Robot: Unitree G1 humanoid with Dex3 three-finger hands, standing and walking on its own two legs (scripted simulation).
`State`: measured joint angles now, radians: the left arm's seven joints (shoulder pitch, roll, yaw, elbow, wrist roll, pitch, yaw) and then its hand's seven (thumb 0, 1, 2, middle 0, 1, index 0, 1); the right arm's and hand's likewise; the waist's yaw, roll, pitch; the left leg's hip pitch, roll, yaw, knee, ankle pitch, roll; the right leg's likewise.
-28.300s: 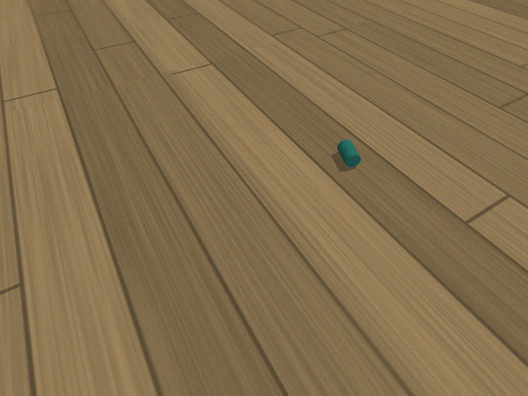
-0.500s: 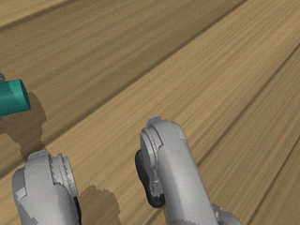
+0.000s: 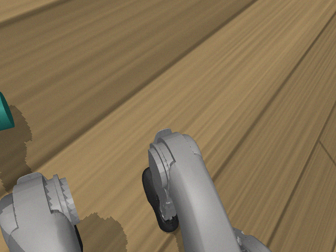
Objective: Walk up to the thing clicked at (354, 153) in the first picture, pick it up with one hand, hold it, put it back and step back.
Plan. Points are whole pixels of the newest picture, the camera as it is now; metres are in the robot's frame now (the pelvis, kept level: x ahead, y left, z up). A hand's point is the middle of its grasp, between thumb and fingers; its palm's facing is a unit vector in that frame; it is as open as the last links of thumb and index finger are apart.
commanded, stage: open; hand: left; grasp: from above
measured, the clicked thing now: out of the picture +0.46 +0.28 -0.26
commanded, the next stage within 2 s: withdraw in 1.08 s
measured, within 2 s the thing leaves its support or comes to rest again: neither
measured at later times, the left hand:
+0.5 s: hand out of the picture +0.46 +0.29 -0.22, palm faces -0.43 -0.12 -0.89, open 11.2 cm
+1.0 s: hand out of the picture +0.46 +0.29 -0.22, palm faces -0.44 -0.14 -0.89, open 12.3 cm
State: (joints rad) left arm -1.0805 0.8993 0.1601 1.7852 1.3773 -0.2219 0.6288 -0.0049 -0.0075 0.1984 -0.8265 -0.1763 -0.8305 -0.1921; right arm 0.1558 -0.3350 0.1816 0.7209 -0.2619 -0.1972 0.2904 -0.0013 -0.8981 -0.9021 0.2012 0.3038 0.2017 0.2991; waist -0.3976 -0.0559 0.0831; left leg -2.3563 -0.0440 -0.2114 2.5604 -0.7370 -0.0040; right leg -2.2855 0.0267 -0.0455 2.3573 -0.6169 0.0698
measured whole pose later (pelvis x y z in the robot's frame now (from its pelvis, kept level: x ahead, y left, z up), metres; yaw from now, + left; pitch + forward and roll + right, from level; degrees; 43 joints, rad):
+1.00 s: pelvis +0.00 +0.00 +0.00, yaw -1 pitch +30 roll -14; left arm -1.06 0.92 0.15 1.76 1.32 -0.20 0.62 0.00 -0.22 0.80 -0.33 -0.77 -0.34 -0.79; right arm 0.15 -0.35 0.22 0.70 -0.26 -0.23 0.32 0.00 -0.90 -0.91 0.20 0.30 0.20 0.30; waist -0.40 -0.06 0.11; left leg -2.34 -0.04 -0.23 2.55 -0.74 -0.02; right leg -2.28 0.03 -0.07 2.34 -0.61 0.07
